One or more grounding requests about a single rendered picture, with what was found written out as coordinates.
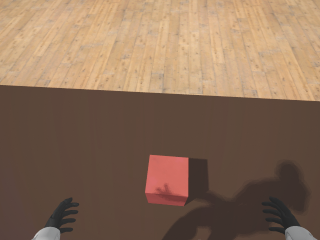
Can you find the robot right hand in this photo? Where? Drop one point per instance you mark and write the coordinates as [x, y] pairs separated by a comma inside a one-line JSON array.
[[287, 219]]

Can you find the robot left hand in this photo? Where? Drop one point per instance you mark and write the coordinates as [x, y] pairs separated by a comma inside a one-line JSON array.
[[56, 220]]

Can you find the carton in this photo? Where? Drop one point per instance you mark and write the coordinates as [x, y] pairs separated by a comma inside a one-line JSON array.
[[167, 180]]

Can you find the robot right forearm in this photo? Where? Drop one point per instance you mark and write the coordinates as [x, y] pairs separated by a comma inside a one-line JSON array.
[[298, 233]]

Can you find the robot left forearm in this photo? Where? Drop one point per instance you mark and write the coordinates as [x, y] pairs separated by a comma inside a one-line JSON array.
[[48, 233]]

